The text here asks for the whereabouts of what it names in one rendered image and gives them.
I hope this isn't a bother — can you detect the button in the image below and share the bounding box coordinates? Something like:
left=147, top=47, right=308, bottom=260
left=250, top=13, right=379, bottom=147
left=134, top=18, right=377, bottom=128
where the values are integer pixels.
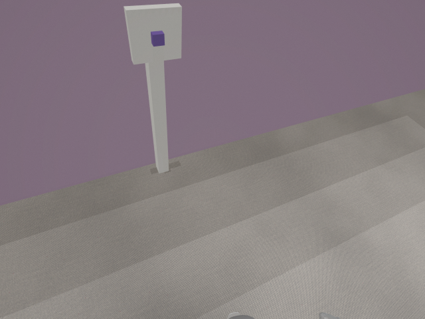
left=151, top=31, right=165, bottom=47

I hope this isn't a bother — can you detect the panel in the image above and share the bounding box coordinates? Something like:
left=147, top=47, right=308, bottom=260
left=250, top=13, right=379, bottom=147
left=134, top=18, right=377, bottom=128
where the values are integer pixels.
left=124, top=3, right=182, bottom=173

